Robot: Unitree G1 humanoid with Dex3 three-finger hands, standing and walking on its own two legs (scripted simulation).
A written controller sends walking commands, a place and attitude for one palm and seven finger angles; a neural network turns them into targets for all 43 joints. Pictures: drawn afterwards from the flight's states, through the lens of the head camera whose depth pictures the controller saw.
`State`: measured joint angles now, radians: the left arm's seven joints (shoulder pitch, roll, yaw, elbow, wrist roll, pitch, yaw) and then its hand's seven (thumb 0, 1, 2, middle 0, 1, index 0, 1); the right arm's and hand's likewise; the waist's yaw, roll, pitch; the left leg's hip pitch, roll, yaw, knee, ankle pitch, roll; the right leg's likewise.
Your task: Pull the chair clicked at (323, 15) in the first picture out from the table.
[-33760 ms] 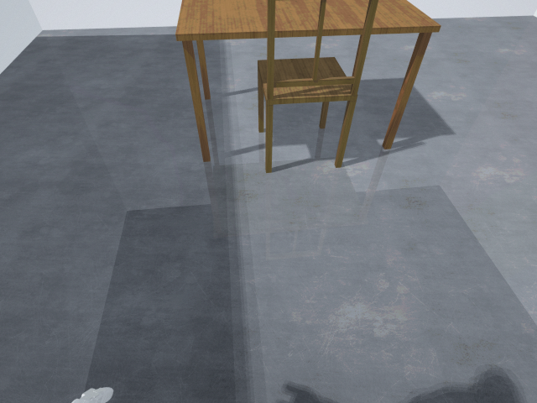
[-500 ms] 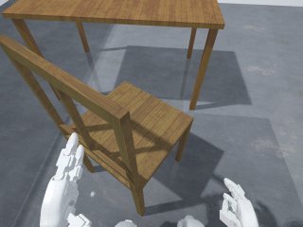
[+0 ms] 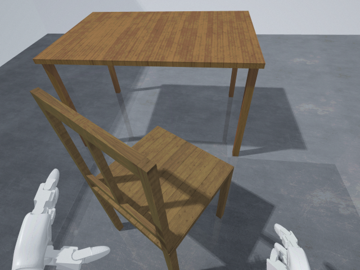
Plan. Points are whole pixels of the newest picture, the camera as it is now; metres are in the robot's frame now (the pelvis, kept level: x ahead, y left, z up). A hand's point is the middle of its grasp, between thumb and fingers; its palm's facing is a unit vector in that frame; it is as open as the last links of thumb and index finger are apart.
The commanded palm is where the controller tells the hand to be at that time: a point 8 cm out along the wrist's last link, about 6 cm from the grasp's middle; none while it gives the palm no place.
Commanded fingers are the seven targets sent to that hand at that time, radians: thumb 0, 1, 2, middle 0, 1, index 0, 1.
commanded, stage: draw the hand back to the body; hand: left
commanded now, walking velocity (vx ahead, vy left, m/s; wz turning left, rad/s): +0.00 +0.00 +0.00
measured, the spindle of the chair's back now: (106, 173) +0.38 +0.25 -0.04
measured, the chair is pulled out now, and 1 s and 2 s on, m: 0.59 0.59 0.59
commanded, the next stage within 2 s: step back with the hand held close in 0.80 s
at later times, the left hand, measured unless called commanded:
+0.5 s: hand (20, 179) +0.20 +0.27 +0.20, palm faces +0.49 -0.76 -0.43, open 8.4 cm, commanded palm +0.15 +0.30 +0.20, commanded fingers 0.00 0.90 0.90 -0.20 -0.30 -0.20 -0.30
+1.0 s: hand (18, 187) +0.19 +0.27 +0.19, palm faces +0.47 -0.79 -0.41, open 7.4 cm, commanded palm +0.14 +0.30 +0.20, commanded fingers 0.00 0.90 0.90 -0.20 -0.30 -0.20 -0.30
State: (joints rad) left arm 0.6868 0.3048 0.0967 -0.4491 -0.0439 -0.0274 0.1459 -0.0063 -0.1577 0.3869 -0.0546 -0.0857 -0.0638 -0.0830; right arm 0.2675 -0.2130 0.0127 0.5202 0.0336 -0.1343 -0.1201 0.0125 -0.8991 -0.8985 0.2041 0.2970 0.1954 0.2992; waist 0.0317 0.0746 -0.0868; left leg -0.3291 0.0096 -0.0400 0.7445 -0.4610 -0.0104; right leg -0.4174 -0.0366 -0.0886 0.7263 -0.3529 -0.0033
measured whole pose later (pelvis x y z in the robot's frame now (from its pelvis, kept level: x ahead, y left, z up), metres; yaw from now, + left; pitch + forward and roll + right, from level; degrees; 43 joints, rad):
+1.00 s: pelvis -0.01 +0.00 +0.03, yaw -2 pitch -4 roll -1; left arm 0.45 0.34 0.37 -0.36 -0.05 -0.14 0.13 0.02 0.89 0.90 -0.21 -0.31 -0.21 -0.30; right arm 0.20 -0.22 0.02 0.64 0.01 -0.13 -0.06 0.01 -0.90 -0.90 0.21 0.30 0.20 0.30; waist 0.05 0.07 0.03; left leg -0.06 0.02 -0.01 0.44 -0.31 0.00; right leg -0.15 -0.02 -0.06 0.41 -0.19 0.00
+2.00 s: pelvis -0.08 +0.01 +0.01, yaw -1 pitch +1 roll -1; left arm 0.54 0.42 0.43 -0.53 -0.01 -0.23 0.18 0.02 0.89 0.90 -0.21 -0.31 -0.22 -0.30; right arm 0.20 -0.21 -0.01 0.61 0.00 -0.10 -0.06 0.01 -0.90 -0.90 0.21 0.30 0.20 0.30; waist 0.00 -0.01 0.05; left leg -0.40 0.00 -0.02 0.66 -0.29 0.01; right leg -0.44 -0.01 -0.04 0.53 -0.11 0.00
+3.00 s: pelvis -0.26 -0.08 +0.03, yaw -2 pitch +1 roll +3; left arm 0.58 0.40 0.40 -0.46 -0.03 -0.20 0.15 0.01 0.89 0.90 -0.21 -0.31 -0.22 -0.30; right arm 0.28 -0.20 -0.01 0.68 -0.01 -0.10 -0.08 0.01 -0.90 -0.90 0.21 0.30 0.20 0.30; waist 0.01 -0.06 -0.06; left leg -0.41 -0.01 0.05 0.98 -0.41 -0.02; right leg -0.37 -0.03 -0.07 0.49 -0.19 -0.06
